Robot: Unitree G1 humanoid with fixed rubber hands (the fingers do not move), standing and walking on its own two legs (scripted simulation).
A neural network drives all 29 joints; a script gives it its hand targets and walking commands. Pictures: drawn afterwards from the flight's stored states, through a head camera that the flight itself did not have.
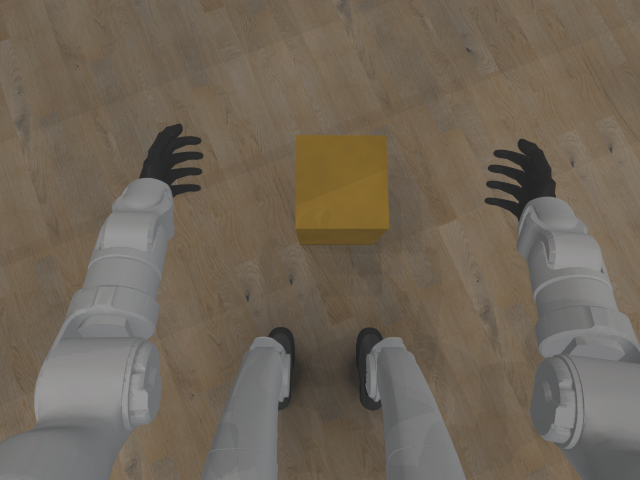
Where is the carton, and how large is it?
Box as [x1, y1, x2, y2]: [295, 135, 388, 244]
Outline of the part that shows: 296,135 295,228 300,244 372,244 388,228 385,135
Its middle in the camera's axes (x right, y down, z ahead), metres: +0.04 -0.11 +0.97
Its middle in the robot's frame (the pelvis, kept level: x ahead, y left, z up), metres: +0.55 -0.04 -0.57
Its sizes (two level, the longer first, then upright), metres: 0.210 0.200 0.250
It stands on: the floor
